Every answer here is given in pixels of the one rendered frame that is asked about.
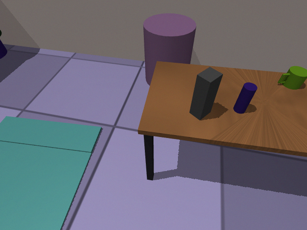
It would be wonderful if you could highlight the coffee table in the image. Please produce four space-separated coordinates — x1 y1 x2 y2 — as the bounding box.
138 61 307 180

